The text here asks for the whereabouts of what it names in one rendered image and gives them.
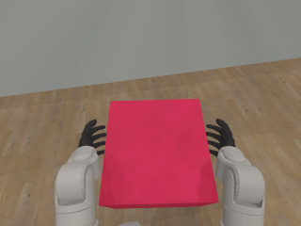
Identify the carton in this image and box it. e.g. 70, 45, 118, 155
99, 99, 219, 209

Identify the robot left hand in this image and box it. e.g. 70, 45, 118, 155
78, 119, 106, 155

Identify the robot left forearm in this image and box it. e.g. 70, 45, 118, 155
55, 146, 101, 226

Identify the robot right hand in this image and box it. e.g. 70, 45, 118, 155
205, 119, 236, 157

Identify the robot right forearm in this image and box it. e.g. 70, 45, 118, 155
214, 146, 265, 226

